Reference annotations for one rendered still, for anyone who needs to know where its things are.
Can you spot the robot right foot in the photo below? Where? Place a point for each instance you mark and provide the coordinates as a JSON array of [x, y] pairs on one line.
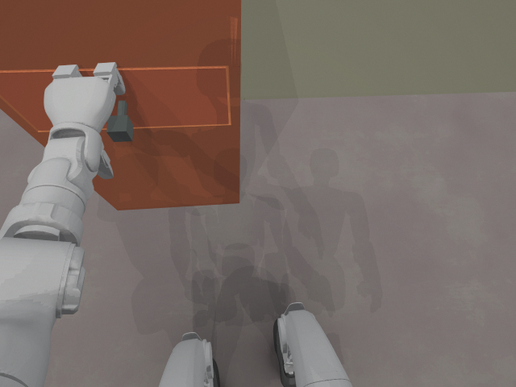
[[287, 379]]

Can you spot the drawer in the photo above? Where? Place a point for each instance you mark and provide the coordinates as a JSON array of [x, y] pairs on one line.
[[155, 96]]

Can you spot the right robot shin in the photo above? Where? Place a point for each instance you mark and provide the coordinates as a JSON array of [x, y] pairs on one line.
[[288, 362]]

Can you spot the robot left upper arm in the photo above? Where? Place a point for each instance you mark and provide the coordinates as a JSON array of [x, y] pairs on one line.
[[40, 280]]

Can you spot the handle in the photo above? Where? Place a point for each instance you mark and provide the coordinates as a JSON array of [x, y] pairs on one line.
[[120, 127]]

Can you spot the robot left forearm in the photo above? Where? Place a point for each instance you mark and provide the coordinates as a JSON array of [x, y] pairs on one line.
[[54, 201]]

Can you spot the robot left hand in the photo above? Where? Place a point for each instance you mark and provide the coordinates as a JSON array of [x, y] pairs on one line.
[[72, 98]]

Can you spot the cabinet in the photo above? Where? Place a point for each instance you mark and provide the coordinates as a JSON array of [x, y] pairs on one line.
[[169, 166]]

